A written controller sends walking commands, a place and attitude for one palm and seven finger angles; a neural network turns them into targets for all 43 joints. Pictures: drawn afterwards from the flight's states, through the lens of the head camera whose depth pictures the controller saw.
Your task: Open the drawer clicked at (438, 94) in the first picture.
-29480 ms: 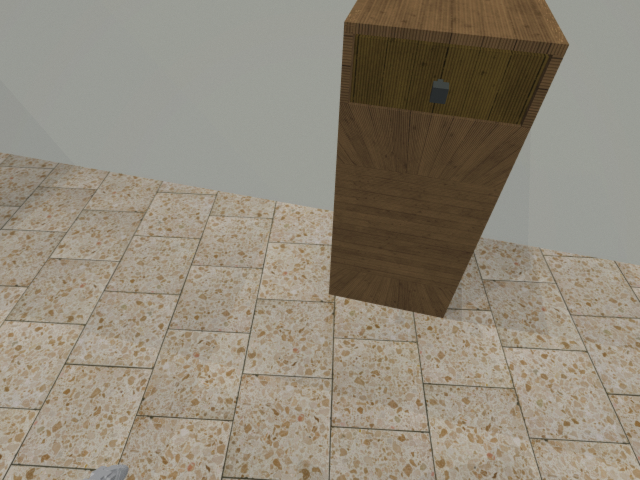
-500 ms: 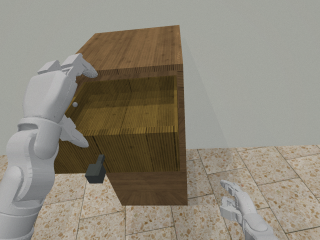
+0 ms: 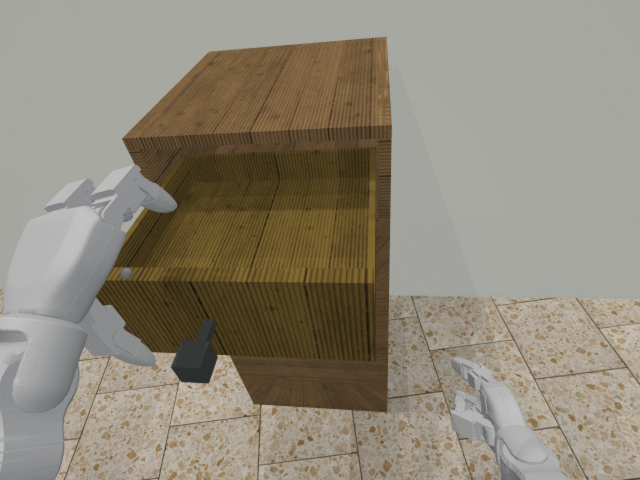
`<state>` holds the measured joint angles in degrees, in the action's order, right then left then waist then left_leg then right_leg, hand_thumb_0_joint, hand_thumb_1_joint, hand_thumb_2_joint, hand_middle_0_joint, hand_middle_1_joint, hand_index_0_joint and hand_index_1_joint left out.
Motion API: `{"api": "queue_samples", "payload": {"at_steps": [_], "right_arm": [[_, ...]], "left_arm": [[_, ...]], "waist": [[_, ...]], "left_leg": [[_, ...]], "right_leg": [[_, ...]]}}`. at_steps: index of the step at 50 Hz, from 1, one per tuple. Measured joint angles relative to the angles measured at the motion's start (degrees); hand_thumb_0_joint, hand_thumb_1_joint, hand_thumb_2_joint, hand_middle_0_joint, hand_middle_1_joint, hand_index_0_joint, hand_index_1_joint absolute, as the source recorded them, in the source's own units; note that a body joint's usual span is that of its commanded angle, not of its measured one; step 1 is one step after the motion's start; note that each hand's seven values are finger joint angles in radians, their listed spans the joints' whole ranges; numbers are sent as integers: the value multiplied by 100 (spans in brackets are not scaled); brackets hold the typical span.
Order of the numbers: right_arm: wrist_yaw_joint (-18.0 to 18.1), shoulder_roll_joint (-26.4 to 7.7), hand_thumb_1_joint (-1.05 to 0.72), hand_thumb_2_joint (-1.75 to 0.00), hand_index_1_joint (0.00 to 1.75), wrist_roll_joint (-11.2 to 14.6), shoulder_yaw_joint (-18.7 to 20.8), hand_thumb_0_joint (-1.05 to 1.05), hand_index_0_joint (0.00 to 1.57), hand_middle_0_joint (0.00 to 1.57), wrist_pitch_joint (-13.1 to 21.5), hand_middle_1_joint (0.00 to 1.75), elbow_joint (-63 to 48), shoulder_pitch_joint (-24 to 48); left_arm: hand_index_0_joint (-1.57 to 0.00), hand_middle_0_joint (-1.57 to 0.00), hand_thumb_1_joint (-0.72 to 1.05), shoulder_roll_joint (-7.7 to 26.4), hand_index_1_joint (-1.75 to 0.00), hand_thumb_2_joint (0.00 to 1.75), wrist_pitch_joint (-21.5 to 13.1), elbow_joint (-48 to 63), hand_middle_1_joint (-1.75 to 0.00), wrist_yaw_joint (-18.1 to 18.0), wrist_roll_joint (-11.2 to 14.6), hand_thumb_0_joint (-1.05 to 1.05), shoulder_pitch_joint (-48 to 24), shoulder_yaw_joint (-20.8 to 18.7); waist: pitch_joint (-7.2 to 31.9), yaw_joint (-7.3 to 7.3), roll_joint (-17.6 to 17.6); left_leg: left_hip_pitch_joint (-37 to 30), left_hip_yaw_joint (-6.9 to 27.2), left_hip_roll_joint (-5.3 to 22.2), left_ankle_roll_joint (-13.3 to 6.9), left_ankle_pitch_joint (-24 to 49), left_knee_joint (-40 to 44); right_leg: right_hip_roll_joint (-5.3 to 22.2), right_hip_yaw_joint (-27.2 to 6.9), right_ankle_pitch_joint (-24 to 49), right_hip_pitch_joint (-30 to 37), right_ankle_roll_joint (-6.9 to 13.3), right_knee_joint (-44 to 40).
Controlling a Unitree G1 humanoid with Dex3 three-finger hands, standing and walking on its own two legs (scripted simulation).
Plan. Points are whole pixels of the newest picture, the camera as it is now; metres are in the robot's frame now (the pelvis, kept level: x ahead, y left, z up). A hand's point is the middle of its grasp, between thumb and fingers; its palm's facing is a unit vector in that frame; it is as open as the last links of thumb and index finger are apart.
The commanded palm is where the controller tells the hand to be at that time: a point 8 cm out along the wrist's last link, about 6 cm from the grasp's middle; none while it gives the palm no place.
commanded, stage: draw the hand back to the body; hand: left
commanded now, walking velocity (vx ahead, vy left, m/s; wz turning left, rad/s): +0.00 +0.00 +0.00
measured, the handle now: (200, 348) +0.22 +0.18 +0.11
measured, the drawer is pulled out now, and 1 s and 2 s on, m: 0.29 0.29 0.29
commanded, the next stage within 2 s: step back with the hand held close in 1.24 s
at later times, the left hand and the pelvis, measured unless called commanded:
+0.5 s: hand (84, 254) +0.18 +0.20 +0.29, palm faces +0.41 -0.84 -0.36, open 13.1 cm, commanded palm +0.15 +0.25 +0.30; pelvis +0.02 +0.00 +0.01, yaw +1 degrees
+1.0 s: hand (45, 221) +0.20 +0.23 +0.31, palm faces +0.55 -0.75 -0.36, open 9.0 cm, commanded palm +0.15 +0.28 +0.30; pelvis +0.02 +0.00 +0.01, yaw +1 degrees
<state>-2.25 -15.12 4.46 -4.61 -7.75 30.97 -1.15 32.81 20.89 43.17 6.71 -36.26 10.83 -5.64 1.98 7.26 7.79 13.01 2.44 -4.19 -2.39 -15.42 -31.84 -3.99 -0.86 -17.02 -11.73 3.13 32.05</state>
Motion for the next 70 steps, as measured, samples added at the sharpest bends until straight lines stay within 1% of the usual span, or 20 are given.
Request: {"api": "queue_samples", "payload": {"at_steps": [4,8,13,14,15,16,17,19,20,22,27,31,38,43,47,51,54,59,63,70], "right_arm": [[45,50,-90,-90,29,-54,-74,1,20,20,-29,30,-10,98],[32,86,-90,-90,29,-38,-120,1,20,20,-114,30,45,200],[42,79,-90,-90,29,13,-163,1,20,20,-173,30,23,208],[72,92,-90,-90,29,-8,-128,1,20,20,-84,30,-18,155],[121,132,-90,-90,29,-55,-104,1,20,20,96,30,-37,88],[162,186,-90,-90,29,-99,-103,1,20,20,284,30,-45,17],[201,244,-90,-90,29,-129,-118,1,20,20,445,30,-43,-55],[297,343,-90,-90,29,-195,-138,1,20,20,712,30,-31,-281],[349,379,-90,-90,29,-231,-142,1,20,20,828,30,0,-414],[433,414,-90,-90,29,-283,-136,1,20,20,1000,30,106,-675],[501,297,-90,-90,29,-300,38,1,20,20,1132,30,483,-1063],[508,224,-90,-90,29,-272,163,1,20,20,1061,30,692,-1074],[494,240,-90,-90,29,-273,232,2,20,20,1097,30,670,-1029],[529,238,-90,-90,29,-273,255,2,20,20,1212,30,604,-1002],[540,247,-90,-90,29,-233,299,1,20,20,1174,30,612,-842],[535,271,-90,-90,29,-200,297,1,20,20,1067,30,595,-652],[509,289,-90,-90,29,-215,274,1,20,20,1047,30,561,-593],[504,277,-90,-90,29,-269,221,1,20,20,1125,30,536,-684],[529,278,-90,-90,29,-288,217,1,20,20,1171,30,567,-775],[487,283,-90,-90,29,-210,254,1,20,20,1019,30,531,-800]], "left_arm": [[-32,-32,-50,258,-120,30,-77,199,-120,-56,-133,0,62,93],[-32,-33,-50,507,-120,30,-85,-28,-120,-119,-217,0,-161,-222],[-32,-32,-50,454,-120,30,64,-420,-120,8,-94,0,-299,-512],[-32,-32,-50,257,-120,30,-98,-433,-120,-67,767,0,-287,-684],[-32,-32,-50,-16,-120,30,-430,-431,-120,-210,1674,0,-185,-870],[-32,-32,-49,-284,-120,31,-774,-385,-119,-359,2342,0,10,-976],[-32,-31,-48,-521,-119,31,-1065,-281,-119,-482,2889,0,263,-1034],[-31,-31,-45,-846,-117,32,-1483,50,-117,-663,3603,-1,688,-1010],[-31,-31,-43,-913,-116,33,-1678,227,-116,-751,3813,-1,836,-1006],[-31,-32,-39,-895,-113,35,-2016,536,-113,-936,4051,-1,1006,-1129],[-30,-31,-26,-800,-105,40,-2642,462,-104,-1291,4217,-1,583,-1787],[-29,-29,-14,-916,-96,46,-2826,-172,-96,-1367,4303,0,193,-2062],[-26,-27,10,-1048,-81,56,-2763,-410,-81,-1259,4355,0,796,-1860],[-25,-26,27,-839,-70,64,-2846,46,-70,-1237,4309,0,1219,-1879],[-25,-25,41,-662,-61,69,-2990,-134,-61,-1257,4350,0,920,-2220],[-24,-24,55,-745,-52,76,-2946,-675,-52,-1274,4417,0,500,-2405],[-23,-23,65,-925,-45,80,-2823,-881,-45,-1269,4431,0,452,-2334],[-21,-22,79,-1161,-37,86,-2677,-489,-36,-1255,4383,1,825,-1941],[-21,-22,84,-981,-33,88,-2733,-148,-33,-1256,4340,1,963,-1911],[-21,-22,87,-676,-31,90,-2962,-607,-31,-1256,4327,1,461,-2425]], "waist": [[32,99,-56],[43,132,-77],[-4,79,-78],[-61,32,-64],[-123,-33,-72],[-175,-103,-108],[-218,-174,-167],[-255,-264,-343],[-250,-286,-441],[-207,-307,-598],[-190,-347,-578],[-263,-433,-458],[-262,-524,-415],[-93,-472,-393],[-82,-382,-345],[-155,-343,-314],[-204,-330,-331],[-139,-301,-385],[-52,-303,-405],[-54,-387,-340]], "left_leg": [[-20,25,1,-4,-48,-44],[-55,49,5,0,-47,-24],[-55,61,-10,-14,18,56],[-77,92,-10,-22,27,63],[-107,120,-6,-28,36,81],[-132,127,3,-29,44,109],[-152,118,20,-26,51,142],[-188,103,52,-13,58,209],[-205,101,66,-4,55,232],[-247,102,91,15,33,263],[-395,160,83,10,-16,288],[-439,153,47,-23,39,379],[-417,36,88,-18,70,496],[-422,46,122,2,-6,455],[-470,100,117,14,-10,452],[-465,157,108,28,36,472],[-445,171,108,39,73,502],[-434,160,128,54,57,500],[-472,170,141,69,17,472],[-382,226,166,91,52,429]], "right_leg": [[-4,24,-30,49,3,-8],[-7,45,-13,107,3,-69],[12,55,44,112,-19,-149],[11,84,63,164,-20,-200],[7,109,89,221,-18,-268],[-1,111,117,259,-15,-331],[-16,99,144,285,-9,-388],[-45,75,187,329,2,-490],[-58,69,198,352,10,-531],[-82,63,203,410,30,-603],[-78,109,193,625,30,-739],[-38,102,209,641,1,-770],[-66,-21,252,559,5,-822],[-103,-17,235,610,22,-883],[-101,35,227,684,34,-909],[-94,96,250,689,46,-923],[-92,112,268,658,60,-923],[-111,101,263,645,77,-925],[-126,109,240,698,92,-929],[-155,168,294,655,108,-963]]}}
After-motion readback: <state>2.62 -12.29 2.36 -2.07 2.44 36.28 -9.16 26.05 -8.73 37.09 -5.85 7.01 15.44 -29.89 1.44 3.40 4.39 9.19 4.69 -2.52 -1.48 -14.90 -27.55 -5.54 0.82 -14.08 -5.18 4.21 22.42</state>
